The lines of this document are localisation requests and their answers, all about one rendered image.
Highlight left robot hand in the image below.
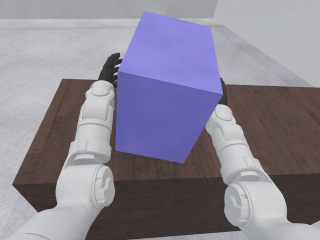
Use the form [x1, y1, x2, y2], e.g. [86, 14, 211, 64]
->
[98, 52, 123, 88]

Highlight carton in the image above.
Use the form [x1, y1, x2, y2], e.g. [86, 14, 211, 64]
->
[115, 11, 223, 164]

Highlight right robot hand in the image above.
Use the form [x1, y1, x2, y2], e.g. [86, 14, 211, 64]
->
[218, 77, 228, 106]

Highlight right robot upper arm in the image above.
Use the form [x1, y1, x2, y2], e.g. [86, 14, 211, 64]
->
[224, 181, 320, 240]

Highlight pedestal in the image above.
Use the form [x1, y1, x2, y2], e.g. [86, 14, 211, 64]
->
[12, 78, 320, 240]

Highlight left robot upper arm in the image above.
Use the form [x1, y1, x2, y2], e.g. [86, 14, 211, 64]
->
[5, 164, 115, 240]

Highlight right robot forearm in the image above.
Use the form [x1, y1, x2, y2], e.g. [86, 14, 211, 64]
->
[205, 104, 287, 216]

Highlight left robot forearm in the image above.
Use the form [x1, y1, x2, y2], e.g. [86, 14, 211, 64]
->
[55, 80, 115, 202]

